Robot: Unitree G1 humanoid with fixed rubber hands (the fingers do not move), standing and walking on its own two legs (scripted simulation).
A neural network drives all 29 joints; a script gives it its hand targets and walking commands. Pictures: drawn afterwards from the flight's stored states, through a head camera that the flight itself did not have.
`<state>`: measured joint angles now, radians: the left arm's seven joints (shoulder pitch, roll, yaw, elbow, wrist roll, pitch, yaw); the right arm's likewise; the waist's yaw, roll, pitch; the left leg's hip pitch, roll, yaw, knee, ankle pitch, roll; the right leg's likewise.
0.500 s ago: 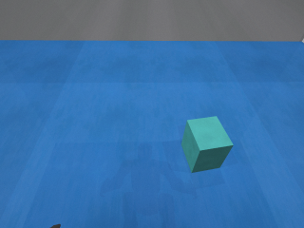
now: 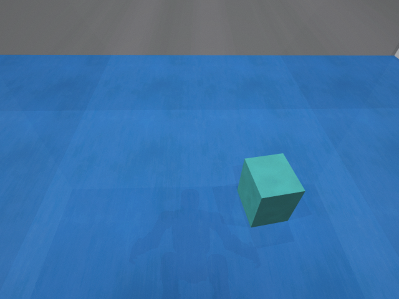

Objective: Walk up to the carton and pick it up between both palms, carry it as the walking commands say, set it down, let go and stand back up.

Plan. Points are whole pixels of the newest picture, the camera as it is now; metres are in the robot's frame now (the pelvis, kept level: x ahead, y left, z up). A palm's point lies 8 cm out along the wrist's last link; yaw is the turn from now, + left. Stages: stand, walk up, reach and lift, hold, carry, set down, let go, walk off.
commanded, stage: walk up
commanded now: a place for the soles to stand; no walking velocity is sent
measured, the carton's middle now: (266, 190) +0.83 -0.34 -0.63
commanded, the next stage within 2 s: none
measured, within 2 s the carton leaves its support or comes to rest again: neither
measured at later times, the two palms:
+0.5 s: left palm (98, 285) +0.19 +0.23 -0.10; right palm out of the picture +0.13 -0.42 -0.10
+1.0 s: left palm (165, 178) +0.47 +0.13 -0.09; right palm out of the picture +0.17 -0.47 -0.12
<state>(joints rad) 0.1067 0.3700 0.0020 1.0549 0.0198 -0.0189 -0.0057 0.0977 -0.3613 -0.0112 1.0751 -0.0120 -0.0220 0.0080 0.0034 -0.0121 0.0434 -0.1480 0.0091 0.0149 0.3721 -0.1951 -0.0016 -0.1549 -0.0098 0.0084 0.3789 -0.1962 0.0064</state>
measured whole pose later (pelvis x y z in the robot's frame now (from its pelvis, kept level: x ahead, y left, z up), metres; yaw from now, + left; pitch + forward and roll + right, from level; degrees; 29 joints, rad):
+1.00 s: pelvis +0.26 -0.14 -0.03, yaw -20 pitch -3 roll -1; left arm 0.29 0.46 0.08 0.69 0.02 -0.11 -0.03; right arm 0.38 -0.47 -0.08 0.74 -0.02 -0.04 0.05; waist -0.05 0.03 0.09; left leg -0.34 0.10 0.04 1.01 -0.48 0.05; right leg -0.38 0.00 -0.05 0.69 -0.25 -0.04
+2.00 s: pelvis +0.37 -0.14 -0.01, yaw -24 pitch -2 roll +0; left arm 0.11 0.39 0.00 1.03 0.00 -0.04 0.00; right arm 0.08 -0.39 -0.01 1.06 0.00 -0.02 0.03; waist -0.01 0.00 0.05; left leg -0.23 0.04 0.09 0.45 -0.19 0.00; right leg -0.17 -0.02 -0.01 0.46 -0.26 0.01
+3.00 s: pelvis +0.32 -0.38 -0.03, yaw +1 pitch -1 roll +1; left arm 0.28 0.45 0.10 0.71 0.04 0.06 -0.06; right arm 0.31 -0.47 -0.05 0.78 -0.04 -0.09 -0.08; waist 0.02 -0.08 0.08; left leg -0.39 -0.02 -0.05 0.74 -0.32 0.01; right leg -0.51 -0.06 0.01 1.03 -0.44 -0.02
